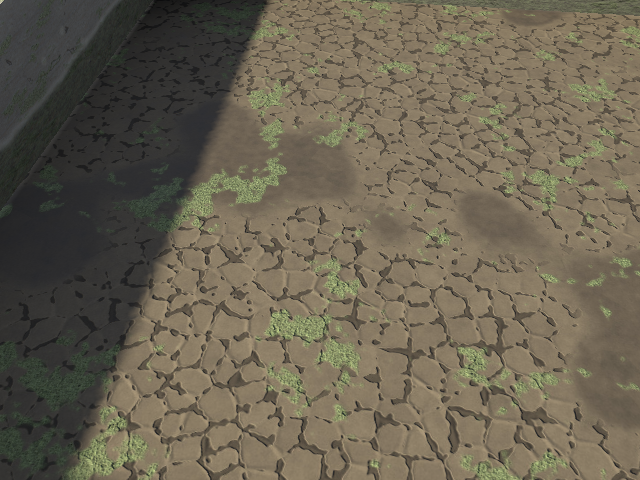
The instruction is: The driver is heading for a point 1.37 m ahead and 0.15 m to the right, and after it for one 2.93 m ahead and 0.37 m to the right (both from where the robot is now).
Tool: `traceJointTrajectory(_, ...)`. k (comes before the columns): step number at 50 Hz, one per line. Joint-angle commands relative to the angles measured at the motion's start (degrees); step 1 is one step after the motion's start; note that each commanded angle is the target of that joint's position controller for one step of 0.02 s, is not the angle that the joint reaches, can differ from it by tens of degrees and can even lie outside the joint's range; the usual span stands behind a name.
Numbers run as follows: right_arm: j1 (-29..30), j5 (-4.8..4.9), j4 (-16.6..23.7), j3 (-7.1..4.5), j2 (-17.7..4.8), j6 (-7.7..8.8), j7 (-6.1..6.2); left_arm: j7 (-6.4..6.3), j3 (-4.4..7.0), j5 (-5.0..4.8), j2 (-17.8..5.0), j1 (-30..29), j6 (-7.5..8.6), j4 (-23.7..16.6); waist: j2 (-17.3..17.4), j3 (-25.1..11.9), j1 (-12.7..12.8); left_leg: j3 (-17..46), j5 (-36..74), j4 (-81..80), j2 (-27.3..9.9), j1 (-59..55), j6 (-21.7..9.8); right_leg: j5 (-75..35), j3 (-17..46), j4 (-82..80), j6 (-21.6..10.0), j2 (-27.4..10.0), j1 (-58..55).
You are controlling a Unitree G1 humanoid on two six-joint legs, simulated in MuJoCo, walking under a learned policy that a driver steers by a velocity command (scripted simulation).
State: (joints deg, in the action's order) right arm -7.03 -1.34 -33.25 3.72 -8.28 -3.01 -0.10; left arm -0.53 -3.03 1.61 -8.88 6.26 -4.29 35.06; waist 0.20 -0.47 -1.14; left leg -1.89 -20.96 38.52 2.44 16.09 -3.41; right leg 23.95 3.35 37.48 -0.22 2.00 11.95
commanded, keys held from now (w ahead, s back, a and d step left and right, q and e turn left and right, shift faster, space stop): w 0.02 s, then no key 0.70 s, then w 0.28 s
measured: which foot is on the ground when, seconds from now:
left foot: down 0.00-1.00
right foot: down 0.00-1.00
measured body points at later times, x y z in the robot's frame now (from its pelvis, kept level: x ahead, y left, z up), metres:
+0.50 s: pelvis +0.01 +0.00 +0.02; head +0.01 +0.01 +0.47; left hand +0.17 +0.21 -0.08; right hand +0.15 -0.20 -0.08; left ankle +0.00 +0.08 -0.72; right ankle -0.04 -0.12 -0.72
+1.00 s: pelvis +0.00 +0.00 +0.02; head -0.01 +0.00 +0.47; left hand +0.16 +0.21 -0.09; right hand +0.16 -0.20 -0.08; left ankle +0.00 +0.08 -0.72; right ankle -0.04 -0.12 -0.72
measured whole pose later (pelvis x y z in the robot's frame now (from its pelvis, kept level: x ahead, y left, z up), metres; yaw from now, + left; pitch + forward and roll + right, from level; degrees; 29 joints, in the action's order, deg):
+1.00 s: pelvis +0.00 +0.00 +0.02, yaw +0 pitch -1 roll +0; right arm -9.6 -0.9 -38.1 3.4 -8.7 -3.0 -0.5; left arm -1.2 -3.7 1.3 -9.5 10.0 -4.6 39.0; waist -0.2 -1.5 -1.1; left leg -1.4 -14.4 26.4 3.2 11.5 -3.5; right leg 17.9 3.8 26.4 0.0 1.1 7.9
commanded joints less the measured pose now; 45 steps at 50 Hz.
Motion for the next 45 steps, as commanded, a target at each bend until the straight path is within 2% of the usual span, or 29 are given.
traceJointTrajectory(1, 3.81, 0.47, 4.86, -1.06, -3.71, 0.96, 0.57, -0.18, 0.93, 0.05, -3.24, -3.93, 1.22, -4.76, 0.59, -4.17, 0.56, 6.32, 10.81, -8.42, -4.95, -0.08, -0.85, -9.9, 1.94, -4.37, -1.03, -1.4, -1.69)
traceJointTrajectory(2, 6.78, -0.12, 6.2, -0.88, -3.34, 1.07, -0.2, -0.05, 0.84, 0.04, -3.73, -6.67, 0.77, -6.17, 0.59, -0.84, -0.33, 4.6, 20.47, -5.9, -4.95, 0.84, -0.82, -19.78, 3.1, -4.16, -1.07, -2.6, 1.07)
traceJointTrajectory(3, 4.78, -0.65, 5.57, -0.82, -2.9, 1.24, -0.44, -0.03, 1.08, 0.23, -4.1, -5.7, 0.61, -5.7, -0.07, -3.82, -0.75, 4.6, 21.06, -5.78, -5.17, -0.97, -0.88, -20.24, 3.62, -4.06, -1.3, -2.93, -0.05)
traceJointTrajectory(4, 0.66, 0.19, 3.68, -0.65, -2.97, 1.14, 0.28, -0.16, 1.01, 0.11, -3.46, -1.8, 0.9, -3.59, -0.47, -7.4, 0.3, 6.72, 9.91, -9.45, -5.66, -1.73, -0.98, -8.27, 2.97, -6.0, -1.18, -2.0, -3.62)
traceJointTrajectory(5, 2.36, 0.52, 3.83, -0.51, -3.0, 0.99, 0.44, -0.04, 0.66, 0.13, -2.86, -2.54, 0.85, -3.6, 0.04, -2.38, 0.76, 7.2, 7.66, -11.26, -5.6, 0.77, -0.9, -6.69, 3.37, -7.99, -1.09, -2.02, -2.21)
traceJointTrajectory(6, 5.92, -0.13, 5.47, -0.33, -2.69, 1.14, -0.3, 0.08, 0.43, 0.06, -3.08, -6.55, 0.48, -5.53, 0.42, 1.48, -0.29, 5.76, 17.84, -9.6, -5.52, 0.84, -0.74, -17.39, 4.37, -7.71, -1.04, -3.28, 1.23)
traceJointTrajectory(7, 4.31, -0.67, 4.7, -0.04, -1.76, 1.3, -0.6, 0.12, 0.28, 0.33, -2.66, -5.95, 0.36, -4.93, 0.15, -1.9, -0.61, 6.25, 18.96, -11.0, -6.28, -1.79, -0.64, -18.12, 4.93, -9.06, -0.87, -3.87, -0.33)
traceJointTrajectory(10, 2.14, -0.72, 2.84, -0.11, -2.41, 1.75, -0.79, 0.06, 0.3, 0.49, -3.21, -4.4, 0.36, -3.44, -0.3, -2.8, -0.37, 7.42, 21.11, -15.12, -7.06, -4.75, -0.45, -19.55, 5.88, -13.69, -0.46, -4.89, -3.0)
traceJointTrajectory(14, 0.52, -0.1, 0.79, -0.82, -3.83, 2.1, -0.92, 0.12, 0.99, 0.14, -4.36, -2.29, 0.29, -1.44, 0.0, -3.53, 0.1, 7.97, 23.85, -18.58, -7.53, -7.69, -0.88, -20.46, 5.91, -17.06, -0.51, -5.45, -5.98)
traceJointTrajectory(19, 0.25, 0.47, -0.49, -1.36, -3.99, 2.2, -1.14, 0.24, 1.42, -0.36, -4.35, -1.46, 0.31, -0.39, 0.28, -4.56, 0.31, 7.98, 26.05, -20.38, -7.86, -9.97, -1.33, -21.01, 5.49, -18.73, -0.41, -5.88, -6.68)
traceJointTrajectory(29, -0.42, 0.56, -1.26, -2.27, -5.17, 1.39, -0.99, 0.06, 1.92, -0.48, -5.33, -0.39, 0.18, -0.26, 0.0, -4.61, 0.02, 7.7, 27.87, -19.97, -8.12, -11.32, -1.94, -21.36, 4.82, -18.68, -0.44, -5.99, -4.68)
traceJointTrajectory(30, -7.95, -0.78, -3.54, -2.05, -7.89, 0.92, -1.08, -0.35, 0.64, 1.63, -5.82, 4.67, 0.12, 0.42, -1.78, -4.85, 0.38, 11.29, 30.59, -23.13, -8.66, -13.02, -5.04, -19.15, 5.89, -19.59, -3.5, -5.38, -6.17)
traceJointTrajectory(31, -7.39, -0.31, -4.11, -2.36, -8.39, 0.78, -1.07, -0.43, 0.77, 1.53, -5.84, 5.58, 0.2, 0.93, -0.94, -2.3, 1.11, 10.99, 32.06, -23.49, -9.13, -13.55, -5.74, -18.87, 5.96, -20.51, -3.76, -5.85, -4.72)
traceJointTrajectory(32, -6.28, -0.35, -3.6, -2.25, -8.21, 0.72, -1.03, -0.41, 0.68, 1.36, -6.66, 5.55, 0.35, 0.92, -0.23, -1.62, 0.92, 10.69, 32.52, -23.53, -8.92, -14.12, -5.8, -19.16, 6.01, -20.8, -3.72, -6.05, -3.97)
traceJointTrajectory(36, -6.84, -0.47, -3.75, -2.15, -8.19, 0.43, -0.76, -0.45, 0.49, 0.67, -7.82, 6.21, 1.05, 0.98, 0.12, -1.39, 0.58, 10.45, 28.64, -24.45, -8.21, -15.07, -5.2, -16.83, 5.73, -21.7, -3.16, -6.09, -2.68)
traceJointTrajectory(37, 0.53, 0.48, -1.96, -2.1, -5.02, 0.75, -1.01, -0.03, 0.89, -1.13, -5.76, 2.35, 0.95, 0.87, 1.71, -2.72, 0.58, 7.42, 23.6, -22.22, -8.15, -13.13, -2.18, -17.05, 5.12, -21.75, -0.53, -6.94, -3.15)
traceJointTrajectory(38, 0.58, 0.36, -1.27, -1.61, -4.02, 0.76, -1.25, -0.06, 0.57, -1.06, -5.34, 0.71, 0.9, 0.3, 0.74, -3.7, -0.54, 7.71, 20.12, -23.01, -7.39, -11.94, -1.22, -17.09, 5.14, -21.4, -0.15, -6.51, -3.8)
traceJointTrajectory(39, 0.39, 0.44, -1.42, -1.54, -3.96, 0.85, -1.26, -0.19, 0.55, -0.97, -5.0, -0.18, 0.86, 0.01, -0.2, -3.41, -0.59, 7.6, 18.8, -23.13, -7.09, -10.59, -0.82, -17.47, 4.86, -21.17, -0.06, -6.06, -4.32)
traceJointTrajectory(42, -0.23, 0.44, -1.55, -1.71, -5.04, 1.13, -0.87, -0.7, 0.43, -0.34, -5.06, 0.44, 0.59, -0.16, -0.7, -3.41, -0.44, 6.8, 17.42, -21.08, -6.21, -9.44, -1.07, -16.47, 3.95, -19.13, -0.54, -4.9, -4.12)
traceJointTrajectory(44, 0.07, 0.41, -1.06, -1.69, -5.04, 1.15, -0.73, -0.84, 0.51, -0.3, -5.2, 0.78, 0.42, -0.47, -0.35, -3.52, -0.28, 6.09, 16.05, -18.76, -5.58, -8.47, -1.53, -14.38, 3.21, -16.9, -1.01, -3.97, -3.38)
traceJointTrajectory(45, -2.86, 0.83, -2.41, -1.7, -5.9, 0.91, 0.08, -0.95, 0.59, -0.41, -5.57, 4.46, 0.64, 1.72, -0.45, -5.54, 0.47, 7.38, 5.75, -20.13, -5.32, -7.79, -1.49, -6.5, 2.52, -16.94, -1.21, -2.92, -5.5)
Velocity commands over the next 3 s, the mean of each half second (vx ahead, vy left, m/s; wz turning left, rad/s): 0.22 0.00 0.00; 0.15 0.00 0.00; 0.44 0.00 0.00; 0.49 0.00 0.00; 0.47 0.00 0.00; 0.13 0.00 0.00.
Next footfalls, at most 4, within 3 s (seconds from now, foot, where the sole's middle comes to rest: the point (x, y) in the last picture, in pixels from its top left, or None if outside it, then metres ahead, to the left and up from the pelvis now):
none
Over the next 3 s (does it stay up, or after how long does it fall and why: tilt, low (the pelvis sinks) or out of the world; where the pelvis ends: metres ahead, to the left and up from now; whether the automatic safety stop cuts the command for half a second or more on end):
stays up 0.00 0.01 0.03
